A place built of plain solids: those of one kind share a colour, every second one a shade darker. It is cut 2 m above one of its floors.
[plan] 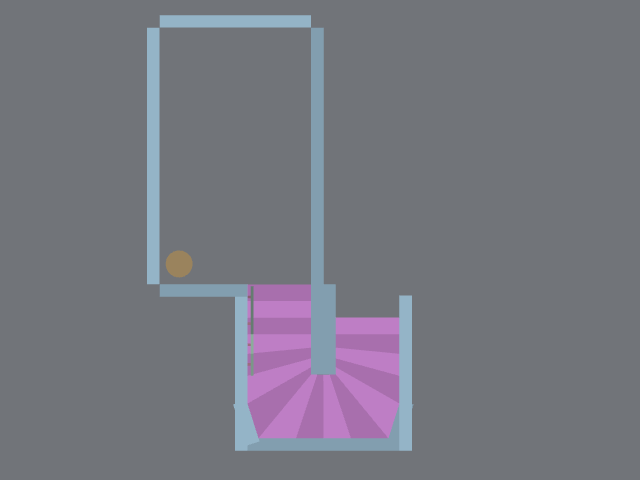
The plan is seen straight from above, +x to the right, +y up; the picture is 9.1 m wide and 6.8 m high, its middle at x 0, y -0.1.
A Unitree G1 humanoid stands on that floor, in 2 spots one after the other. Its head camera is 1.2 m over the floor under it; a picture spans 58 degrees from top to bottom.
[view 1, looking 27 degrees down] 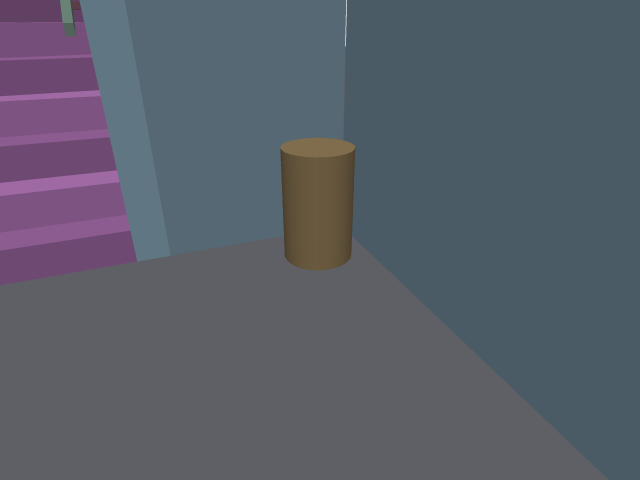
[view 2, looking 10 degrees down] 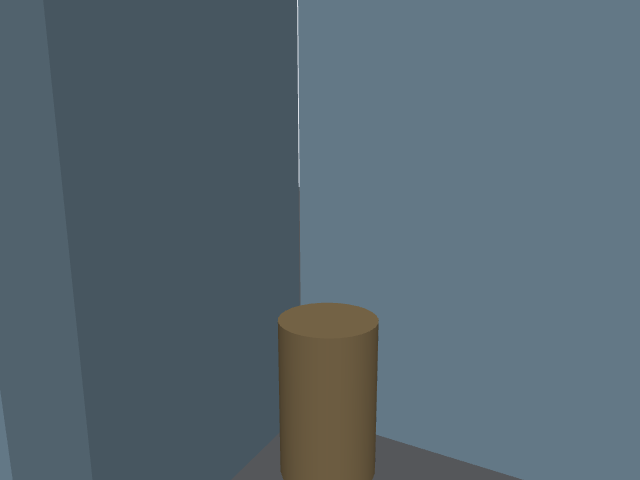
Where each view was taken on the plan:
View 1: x -1.19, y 1.59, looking -112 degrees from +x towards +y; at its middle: bin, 2.24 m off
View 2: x -0.60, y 0.27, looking -152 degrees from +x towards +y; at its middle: wall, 1.93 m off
